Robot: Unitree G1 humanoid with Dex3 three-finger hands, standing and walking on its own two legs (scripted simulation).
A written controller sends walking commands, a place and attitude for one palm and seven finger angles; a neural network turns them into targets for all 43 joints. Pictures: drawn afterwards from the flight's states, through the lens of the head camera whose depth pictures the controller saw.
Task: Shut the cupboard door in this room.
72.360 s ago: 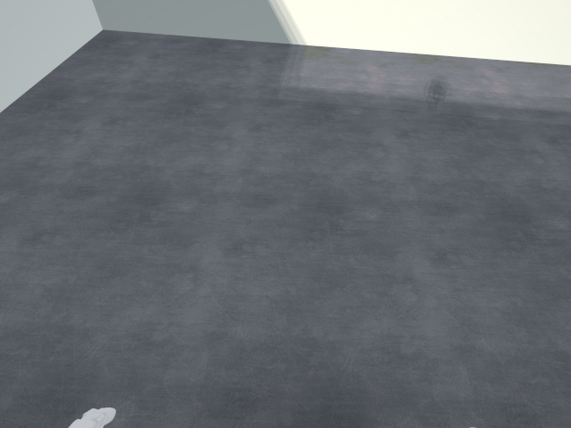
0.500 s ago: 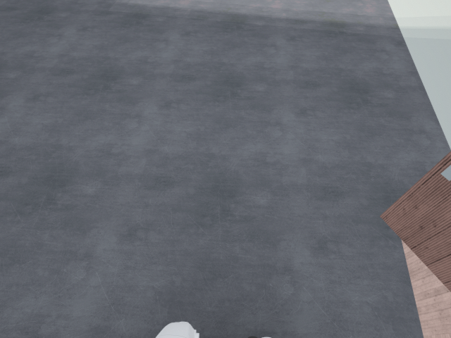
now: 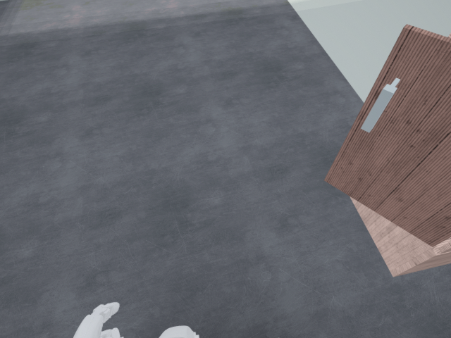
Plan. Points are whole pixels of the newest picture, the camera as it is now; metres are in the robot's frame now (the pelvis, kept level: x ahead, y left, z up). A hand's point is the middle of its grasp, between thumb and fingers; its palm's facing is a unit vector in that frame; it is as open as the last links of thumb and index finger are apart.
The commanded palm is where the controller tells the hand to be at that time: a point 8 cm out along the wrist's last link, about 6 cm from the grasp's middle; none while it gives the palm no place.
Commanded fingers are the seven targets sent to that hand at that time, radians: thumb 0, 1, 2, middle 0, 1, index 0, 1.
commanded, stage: turn to face it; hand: left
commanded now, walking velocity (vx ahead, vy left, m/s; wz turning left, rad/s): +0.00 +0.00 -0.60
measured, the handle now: (381, 105) +0.64 -0.36 +0.00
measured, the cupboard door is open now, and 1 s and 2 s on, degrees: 37 37 37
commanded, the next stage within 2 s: take the last steps up to it in 1.06 s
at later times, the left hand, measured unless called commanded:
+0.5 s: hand (131, 309) +0.18 +0.21 -0.15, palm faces -0.29 -0.93 -0.21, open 7.4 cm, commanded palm none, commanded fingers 0.00 0.90 0.90 -0.20 -0.30 -0.20 -0.30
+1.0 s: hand (160, 288) +0.23 +0.16 -0.16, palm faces -0.49 -0.85 -0.20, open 7.4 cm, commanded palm none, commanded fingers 0.00 0.90 0.90 -0.20 -0.30 -0.20 -0.30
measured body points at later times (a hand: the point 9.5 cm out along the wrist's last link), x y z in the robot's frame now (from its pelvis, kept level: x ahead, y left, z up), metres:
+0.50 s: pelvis +0.02 +0.03 +0.02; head +0.08 +0.03 +0.46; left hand +0.20 +0.26 -0.13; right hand +0.00 -0.22 -0.12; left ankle +0.05 +0.15 -0.72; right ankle -0.03 -0.09 -0.68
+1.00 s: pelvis +0.05 +0.03 +0.01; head +0.10 +0.03 +0.45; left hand +0.25 +0.21 -0.15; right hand -0.02 -0.23 -0.12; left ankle +0.11 +0.13 -0.73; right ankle -0.04 -0.07 -0.69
